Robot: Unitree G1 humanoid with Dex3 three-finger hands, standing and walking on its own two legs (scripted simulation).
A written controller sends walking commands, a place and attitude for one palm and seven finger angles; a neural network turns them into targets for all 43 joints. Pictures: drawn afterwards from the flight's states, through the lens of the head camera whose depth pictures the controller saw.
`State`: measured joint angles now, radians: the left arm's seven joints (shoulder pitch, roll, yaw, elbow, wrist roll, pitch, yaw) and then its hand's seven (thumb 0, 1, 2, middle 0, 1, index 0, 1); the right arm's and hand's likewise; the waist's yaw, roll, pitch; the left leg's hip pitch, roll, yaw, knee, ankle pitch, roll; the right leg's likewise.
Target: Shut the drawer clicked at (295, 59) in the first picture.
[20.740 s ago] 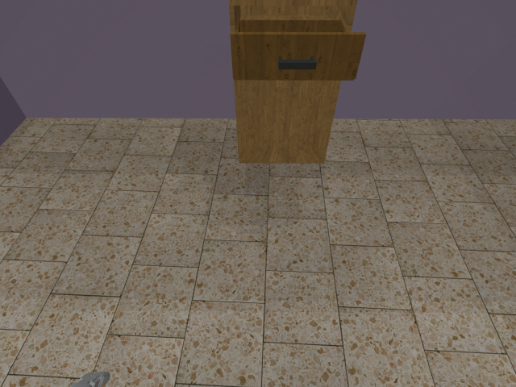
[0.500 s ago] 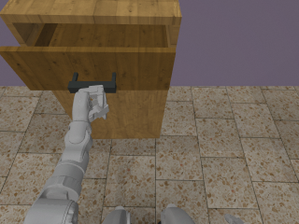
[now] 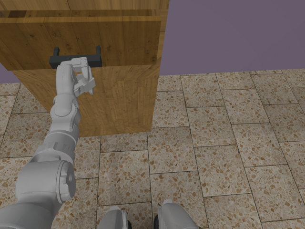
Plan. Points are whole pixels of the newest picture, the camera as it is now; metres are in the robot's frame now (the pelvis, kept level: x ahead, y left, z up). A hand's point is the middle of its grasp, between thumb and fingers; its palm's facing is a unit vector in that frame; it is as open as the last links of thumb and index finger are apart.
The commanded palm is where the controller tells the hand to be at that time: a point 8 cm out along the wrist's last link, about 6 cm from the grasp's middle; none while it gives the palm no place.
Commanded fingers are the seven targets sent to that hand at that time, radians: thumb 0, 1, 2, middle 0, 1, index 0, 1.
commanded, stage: push the drawer shut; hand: left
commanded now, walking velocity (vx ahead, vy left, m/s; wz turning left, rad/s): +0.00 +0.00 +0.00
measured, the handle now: (77, 55) +0.58 +0.15 +0.06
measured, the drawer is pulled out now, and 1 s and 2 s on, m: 0.04 0.00 0.00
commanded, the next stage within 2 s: pull the fist back off the drawer in 0.62 s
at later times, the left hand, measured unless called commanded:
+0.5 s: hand (90, 68) +0.54 +0.11 +0.05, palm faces +0.00 -1.00 -0.04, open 3.1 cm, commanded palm +0.54 +0.16 +0.06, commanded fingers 0.00 0.90 0.90 -1.40 -1.60 -1.40 -1.60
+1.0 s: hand (91, 67) +0.54 +0.11 +0.05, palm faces +0.01 -1.00 -0.04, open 3.3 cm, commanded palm +0.52 +0.15 +0.06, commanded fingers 0.00 0.90 0.90 -1.40 -1.60 -1.40 -1.60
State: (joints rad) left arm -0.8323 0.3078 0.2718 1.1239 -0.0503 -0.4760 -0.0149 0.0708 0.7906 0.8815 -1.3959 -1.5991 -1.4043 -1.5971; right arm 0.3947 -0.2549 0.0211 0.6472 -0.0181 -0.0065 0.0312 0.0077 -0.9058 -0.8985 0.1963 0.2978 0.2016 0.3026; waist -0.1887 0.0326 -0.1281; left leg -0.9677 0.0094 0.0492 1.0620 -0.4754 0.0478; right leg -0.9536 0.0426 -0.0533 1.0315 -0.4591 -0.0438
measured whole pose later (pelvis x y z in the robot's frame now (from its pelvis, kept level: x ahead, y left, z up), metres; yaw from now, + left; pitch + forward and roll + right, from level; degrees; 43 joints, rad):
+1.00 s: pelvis -0.02 +0.01 -0.01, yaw +0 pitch +26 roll -4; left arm -1.11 0.42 0.28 1.33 0.02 -0.43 0.04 0.06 0.72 0.93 -1.40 -1.60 -1.41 -1.60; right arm 0.46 -0.26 0.05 0.66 -0.06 0.00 0.06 0.00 -0.91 -0.90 0.20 0.30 0.20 0.30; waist -0.27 0.05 -0.12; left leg -1.13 0.01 0.01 1.14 -0.46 0.06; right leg -1.08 0.04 -0.09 1.06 -0.43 -0.03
